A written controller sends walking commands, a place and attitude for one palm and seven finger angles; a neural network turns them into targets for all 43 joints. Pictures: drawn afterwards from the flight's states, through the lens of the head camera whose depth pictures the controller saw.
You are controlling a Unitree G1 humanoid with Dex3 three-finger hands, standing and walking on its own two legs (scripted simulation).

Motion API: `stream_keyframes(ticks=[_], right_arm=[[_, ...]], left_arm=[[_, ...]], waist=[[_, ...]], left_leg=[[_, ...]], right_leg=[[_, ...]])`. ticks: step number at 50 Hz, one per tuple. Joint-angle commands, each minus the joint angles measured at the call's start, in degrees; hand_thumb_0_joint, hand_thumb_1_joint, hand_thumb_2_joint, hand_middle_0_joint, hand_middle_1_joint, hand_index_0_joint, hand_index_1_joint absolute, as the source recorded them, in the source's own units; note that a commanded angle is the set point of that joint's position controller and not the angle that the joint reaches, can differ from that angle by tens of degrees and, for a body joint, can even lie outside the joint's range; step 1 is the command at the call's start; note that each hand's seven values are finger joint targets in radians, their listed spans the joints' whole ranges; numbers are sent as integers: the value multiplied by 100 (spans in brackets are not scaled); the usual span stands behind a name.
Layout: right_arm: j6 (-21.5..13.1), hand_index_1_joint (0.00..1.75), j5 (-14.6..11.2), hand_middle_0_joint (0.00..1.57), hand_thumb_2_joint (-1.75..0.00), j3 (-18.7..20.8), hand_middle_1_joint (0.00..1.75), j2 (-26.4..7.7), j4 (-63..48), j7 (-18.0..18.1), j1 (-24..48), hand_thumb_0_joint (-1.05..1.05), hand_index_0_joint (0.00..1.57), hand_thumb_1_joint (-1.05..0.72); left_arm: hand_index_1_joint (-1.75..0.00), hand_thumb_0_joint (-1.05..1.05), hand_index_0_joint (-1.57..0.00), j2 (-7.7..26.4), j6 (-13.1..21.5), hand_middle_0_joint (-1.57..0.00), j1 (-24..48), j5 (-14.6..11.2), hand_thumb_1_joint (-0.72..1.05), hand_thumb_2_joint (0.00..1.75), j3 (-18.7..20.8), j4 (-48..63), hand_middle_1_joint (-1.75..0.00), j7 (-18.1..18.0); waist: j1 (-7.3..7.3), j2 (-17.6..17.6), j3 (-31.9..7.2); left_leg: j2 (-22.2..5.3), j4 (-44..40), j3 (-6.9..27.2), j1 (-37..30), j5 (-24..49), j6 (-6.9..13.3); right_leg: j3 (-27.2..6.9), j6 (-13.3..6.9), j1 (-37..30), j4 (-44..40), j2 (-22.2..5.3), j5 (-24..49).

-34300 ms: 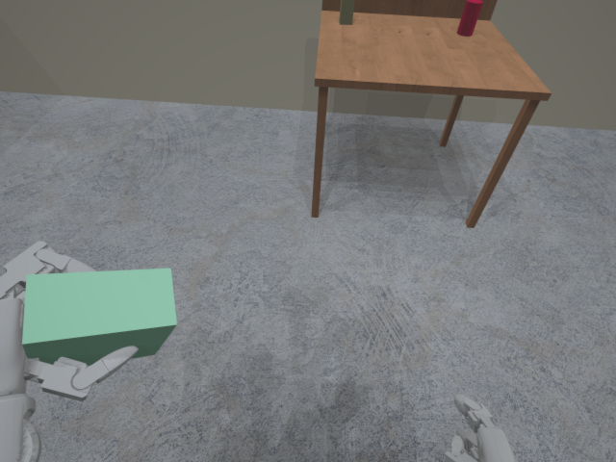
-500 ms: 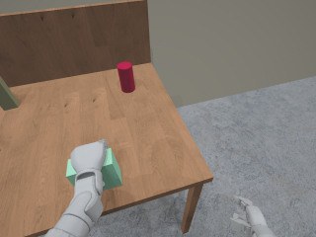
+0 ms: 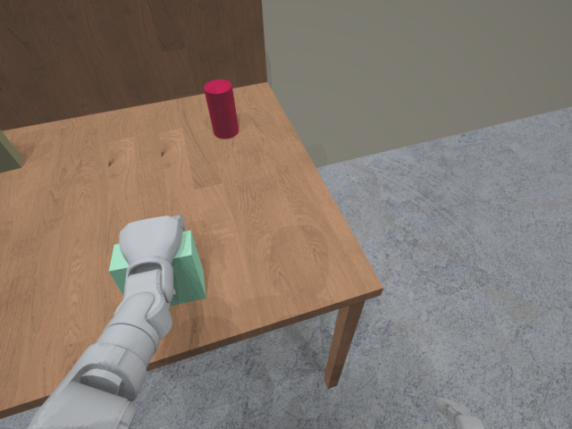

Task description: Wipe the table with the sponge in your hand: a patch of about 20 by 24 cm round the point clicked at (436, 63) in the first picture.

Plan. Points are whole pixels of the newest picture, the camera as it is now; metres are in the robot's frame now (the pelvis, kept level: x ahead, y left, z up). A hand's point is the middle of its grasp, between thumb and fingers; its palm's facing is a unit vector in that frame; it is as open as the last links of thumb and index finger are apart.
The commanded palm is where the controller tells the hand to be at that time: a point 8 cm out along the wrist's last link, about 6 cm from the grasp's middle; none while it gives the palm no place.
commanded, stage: wipe forward along the middle lane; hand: left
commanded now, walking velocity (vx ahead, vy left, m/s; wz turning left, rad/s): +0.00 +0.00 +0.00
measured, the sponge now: (165, 279) +0.35 +0.24 -0.04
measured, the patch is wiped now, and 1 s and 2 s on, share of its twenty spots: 0.95 0.95 1.00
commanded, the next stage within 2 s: slide back across to the first lane in 1.14 s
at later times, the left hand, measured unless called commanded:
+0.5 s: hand (160, 231) +0.42 +0.25 +0.00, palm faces -0.14 +0.02 -0.99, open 9.9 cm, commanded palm +0.42 +0.26 +0.04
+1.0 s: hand (155, 211) +0.47 +0.27 +0.00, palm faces -0.15 +0.01 -0.99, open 9.9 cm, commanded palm +0.47 +0.27 +0.03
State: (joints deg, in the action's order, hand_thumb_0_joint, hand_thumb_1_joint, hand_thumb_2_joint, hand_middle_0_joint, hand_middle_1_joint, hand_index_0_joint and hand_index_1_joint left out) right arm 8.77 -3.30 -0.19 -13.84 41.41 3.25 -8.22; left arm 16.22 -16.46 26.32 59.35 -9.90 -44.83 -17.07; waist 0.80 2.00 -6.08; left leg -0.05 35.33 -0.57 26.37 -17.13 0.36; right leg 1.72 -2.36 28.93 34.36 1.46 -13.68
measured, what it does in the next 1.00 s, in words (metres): stands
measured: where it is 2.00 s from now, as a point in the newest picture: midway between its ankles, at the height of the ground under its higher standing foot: outside the picture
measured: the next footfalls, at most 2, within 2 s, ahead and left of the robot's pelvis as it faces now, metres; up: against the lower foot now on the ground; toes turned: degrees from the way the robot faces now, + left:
none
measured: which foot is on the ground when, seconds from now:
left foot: down 0.00-1.00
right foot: down 0.00-1.00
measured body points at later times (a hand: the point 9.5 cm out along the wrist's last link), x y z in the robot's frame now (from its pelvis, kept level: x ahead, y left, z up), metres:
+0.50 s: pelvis -0.02 -0.01 -0.01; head +0.06 -0.02 +0.43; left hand +0.43 +0.25 +0.06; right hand +0.05 -0.28 -0.15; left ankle +0.00 +0.12 -0.73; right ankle +0.03 -0.09 -0.73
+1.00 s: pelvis +0.00 +0.00 -0.02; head +0.09 +0.01 +0.42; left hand +0.47 +0.27 +0.06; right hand +0.04 -0.27 -0.15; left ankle +0.00 +0.12 -0.73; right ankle +0.03 -0.09 -0.73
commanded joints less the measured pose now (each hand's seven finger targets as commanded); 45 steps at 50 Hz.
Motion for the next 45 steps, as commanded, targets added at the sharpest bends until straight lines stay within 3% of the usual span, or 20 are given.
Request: stream_keyframes(ticks=[1,2,4,5,7,10,11,13,15,17,19,22,26,29,31,36,40,42,44,45], right_arm=[[-282,30,-10,20,-90,246,30,-809,-657,92,330,0,20,-90],[-312,30,-16,20,-90,255,30,-797,-626,83,283,0,20,-90],[-343,30,-9,20,-90,289,30,-825,-583,73,162,0,20,-90],[-349,30,3,20,-90,301,30,-858,-565,80,117,0,20,-90],[-373,30,-16,20,-90,299,30,-823,-558,79,26,0,20,-90],[-409,30,-3,20,-90,310,30,-897,-484,83,-96,0,20,-90],[-425,30,-25,20,-90,288,30,-878,-480,80,-144,0,20,-90],[-464,30,-26,20,-90,298,30,-900,-441,78,-246,0,20,-90],[-485,30,-21,20,-90,299,30,-919,-406,78,-304,0,20,-90],[-520,30,-32,20,-90,286,30,-912,-396,71,-392,0,20,-90],[-551,30,-34,20,-90,278,30,-935,-372,73,-472,0,20,-90],[-607,30,-36,20,-90,269,30,-953,-348,80,-603,0,20,-90],[-611,30,-27,20,-90,275,30,-991,-336,56,-799,0,20,-90],[-603,30,-25,20,-90,285,30,-984,-348,20,-868,0,20,-90],[-595,30,-31,20,-90,284,30,-1012,-331,26,-951,0,20,-90],[-601,30,-2,20,-90,322,30,-1017,-260,-8,-1116,0,20,-90],[-568,30,20,20,-90,327,30,-1036,-251,-47,-1184,0,20,-90],[-547,30,13,20,-90,327,30,-1034,-233,-56,-1240,0,20,-90],[-530,30,13,20,-90,295,30,-1073,-224,-50,-1235,0,20,-90],[-530,30,21,20,-90,303,30,-1069,-215,-46,-1242,0,20,-90]], left_arm=[[-160,0,-120,1296,36,-120,1791,147,10,130,421,-334,-160,-263],[-160,0,-120,1144,89,-120,2058,147,10,130,263,-395,-160,-280],[-160,0,-120,1241,157,-120,2183,146,10,130,355,-625,-160,-329],[-160,0,-120,1548,187,-120,2156,128,10,130,655,-703,-160,-357],[-160,0,-120,1287,265,-120,2454,99,10,130,352,-790,-160,-380],[-160,0,-120,1757,301,-120,2565,92,10,130,720,-1081,-160,-432],[-160,0,-120,1652,334,-120,2817,74,10,130,512,-1054,-160,-431],[-160,0,-120,1787,362,-120,2892,82,10,130,579,-1244,-160,-448],[-160,0,-120,1943,382,-120,3123,112,10,130,667,-1339,-160,-450],[-160,0,-120,1861,388,-120,3303,81,10,130,513,-1447,-160,-436],[-160,0,-120,2087,391,-120,3390,64,10,130,632,-1576,-160,-426],[-160,0,-120,2206,442,-120,3675,63,10,130,620,-1681,-160,-376],[-160,0,-120,2516,514,-120,3569,81,10,130,841,-1826,-160,-274],[-160,0,-120,2366,569,-120,3530,128,10,130,710,-1817,-160,-219],[-160,0,-120,2584,617,-120,3722,156,10,130,822,-1832,-160,-204],[-160,0,-120,2472,673,-120,3915,183,10,130,776,-1886,-160,-244],[-160,0,-120,2603,661,-120,3872,155,10,130,935,-1978,-160,-262],[-160,0,-120,2423,623,-120,4000,222,10,130,716,-2082,-160,-250],[-160,0,-120,2732,570,-120,4120,272,10,130,871,-2167,-160,-260],[-160,0,-120,2693,578,-120,4330,267,10,130,848,-2115,-160,-243]], waist=[[-186,-672,-888],[-277,-690,-837],[-290,-764,-957],[-214,-720,-1053],[-382,-817,-1015],[-331,-801,-1086],[-452,-731,-1087],[-485,-861,-1095],[-499,-609,-1129],[-601,-639,-1117],[-596,-682,-1244],[-692,-558,-1329],[-656,-643,-1687],[-694,-523,-1634],[-734,-481,-1642],[-824,-387,-1715],[-768,-459,-1890],[-872,-408,-1703],[-884,-434,-1686],[-923,-358,-1716]], left_leg=[[147,-416,7,405,-255,197],[125,-374,-4,431,-328,201],[116,-303,-2,490,-331,214],[113,-307,30,561,-328,203],[109,-234,-19,670,-437,230],[105,-219,15,837,-522,224],[106,-173,-23,881,-583,238],[108,-130,-33,1005,-661,247],[98,-117,-1,1044,-657,240],[98,-58,-35,1097,-727,256],[96,-13,-37,1208,-756,256],[79,56,-26,1290,-695,270],[66,158,-18,1354,-356,276],[66,220,-41,1371,-260,272],[64,229,-21,1384,-252,280],[36,320,-1,1265,-25,296],[40,365,16,1319,179,288],[36,375,19,1325,120,288],[34,382,25,1397,17,292],[23,373,52,1356,52,294]], right_leg=[[-359,-30,-587,-646,-83,-542],[-341,-14,-441,-644,-90,-583],[-359,-11,-411,-627,-88,-565],[-386,-31,-458,-619,-68,-579],[-396,26,-379,-634,-101,-660],[-446,17,-373,-647,-90,-788],[-459,49,-339,-636,-117,-834],[-511,73,-337,-684,-126,-964],[-486,44,-244,-627,-110,-912],[-495,83,-178,-643,-119,-983],[-539,92,-251,-640,-127,-1046],[-540,98,-243,-572,-120,-859],[-527,104,-531,-420,-89,-239],[-536,101,-466,-406,-87,-8],[-463,102,-369,-352,-55,-29],[-353,87,-141,-236,-10,272],[-311,68,-275,-153,10,602],[-265,81,-46,-153,24,491],[-293,86,-23,-171,25,338],[-253,70,44,-141,30,353]])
